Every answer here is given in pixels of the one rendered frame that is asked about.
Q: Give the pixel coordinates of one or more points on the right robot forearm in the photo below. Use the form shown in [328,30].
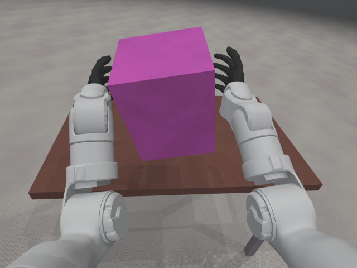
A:
[263,159]

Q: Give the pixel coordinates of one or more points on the robot left upper arm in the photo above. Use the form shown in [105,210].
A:
[90,224]

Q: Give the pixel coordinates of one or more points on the robot right hand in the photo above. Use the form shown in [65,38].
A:
[234,71]

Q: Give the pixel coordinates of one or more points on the carton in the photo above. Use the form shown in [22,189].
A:
[163,85]

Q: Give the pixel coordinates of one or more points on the table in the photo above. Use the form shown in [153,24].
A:
[212,173]

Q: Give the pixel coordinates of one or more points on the robot left hand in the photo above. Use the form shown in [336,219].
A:
[98,72]

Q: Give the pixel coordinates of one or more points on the left robot forearm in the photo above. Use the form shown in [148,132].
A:
[91,136]

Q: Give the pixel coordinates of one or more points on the robot right upper arm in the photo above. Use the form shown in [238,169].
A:
[283,215]

